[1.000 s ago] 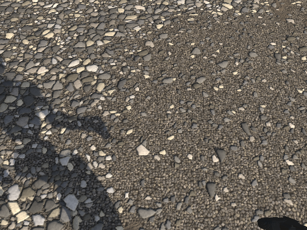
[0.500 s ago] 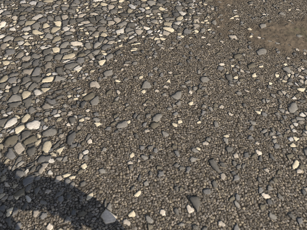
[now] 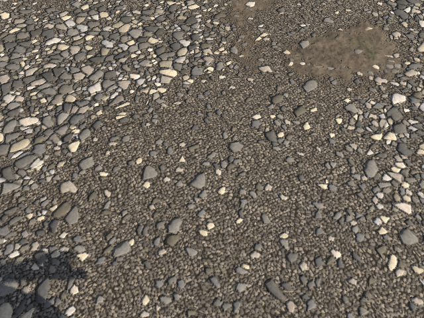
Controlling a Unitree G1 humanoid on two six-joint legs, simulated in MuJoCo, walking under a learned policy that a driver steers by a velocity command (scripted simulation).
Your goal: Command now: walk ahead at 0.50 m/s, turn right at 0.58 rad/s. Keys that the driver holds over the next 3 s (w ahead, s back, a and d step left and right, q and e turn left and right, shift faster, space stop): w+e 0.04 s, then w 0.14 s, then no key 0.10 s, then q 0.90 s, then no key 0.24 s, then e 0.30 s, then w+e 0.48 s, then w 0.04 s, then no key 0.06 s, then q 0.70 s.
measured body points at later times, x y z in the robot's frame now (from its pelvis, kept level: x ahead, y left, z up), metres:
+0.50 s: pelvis +0.23 +0.03 +0.00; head +0.26 +0.04 +0.45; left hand +0.40 +0.26 -0.12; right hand +0.20 -0.22 -0.13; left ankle +0.22 +0.13 -0.74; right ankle +0.30 -0.09 -0.71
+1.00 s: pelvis +0.24 +0.04 -0.01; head +0.26 +0.06 +0.43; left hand +0.28 +0.33 -0.14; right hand +0.42 -0.20 -0.12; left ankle +0.21 +0.12 -0.75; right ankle +0.31 -0.07 -0.74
